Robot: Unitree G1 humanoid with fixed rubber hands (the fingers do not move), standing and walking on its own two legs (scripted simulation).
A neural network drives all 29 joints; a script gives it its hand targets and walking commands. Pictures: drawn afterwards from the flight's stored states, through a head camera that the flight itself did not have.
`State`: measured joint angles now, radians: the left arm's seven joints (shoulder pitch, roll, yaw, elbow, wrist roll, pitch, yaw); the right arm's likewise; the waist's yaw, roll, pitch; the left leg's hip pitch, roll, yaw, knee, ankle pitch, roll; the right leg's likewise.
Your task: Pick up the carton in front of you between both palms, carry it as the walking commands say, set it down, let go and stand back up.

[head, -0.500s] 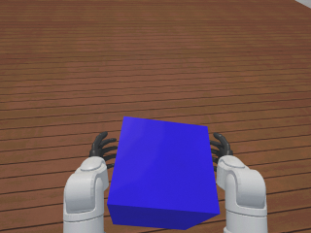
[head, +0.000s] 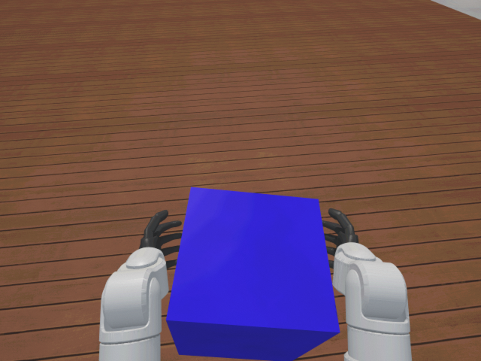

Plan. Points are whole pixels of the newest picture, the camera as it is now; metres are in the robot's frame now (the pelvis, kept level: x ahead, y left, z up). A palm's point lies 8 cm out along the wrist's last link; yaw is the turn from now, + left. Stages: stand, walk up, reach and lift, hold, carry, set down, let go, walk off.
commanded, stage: carry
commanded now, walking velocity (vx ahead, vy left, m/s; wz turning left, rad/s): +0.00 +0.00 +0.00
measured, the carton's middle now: (244, 281) +0.29 +0.00 +0.00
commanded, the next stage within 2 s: hold in 1.70 s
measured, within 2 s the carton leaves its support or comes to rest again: neither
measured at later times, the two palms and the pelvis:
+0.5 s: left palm (136, 272) +0.26 +0.16 +0.10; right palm (337, 267) +0.26 -0.13 +0.09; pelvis -0.01 +0.02 +0.00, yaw +0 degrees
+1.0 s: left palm (136, 305) +0.23 +0.16 +0.06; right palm (335, 297) +0.23 -0.13 +0.06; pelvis -0.04 +0.02 +0.00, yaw +0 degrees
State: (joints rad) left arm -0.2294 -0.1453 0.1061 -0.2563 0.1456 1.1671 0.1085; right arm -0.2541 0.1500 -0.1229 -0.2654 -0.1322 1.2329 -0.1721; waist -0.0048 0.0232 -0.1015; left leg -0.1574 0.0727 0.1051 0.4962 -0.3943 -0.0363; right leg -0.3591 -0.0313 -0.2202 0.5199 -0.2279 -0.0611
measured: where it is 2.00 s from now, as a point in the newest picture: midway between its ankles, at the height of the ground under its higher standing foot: outside the picture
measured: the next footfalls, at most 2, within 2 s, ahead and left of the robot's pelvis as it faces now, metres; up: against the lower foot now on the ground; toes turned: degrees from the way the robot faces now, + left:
none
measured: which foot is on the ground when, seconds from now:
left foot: down 0.00-1.00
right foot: down 0.00-1.00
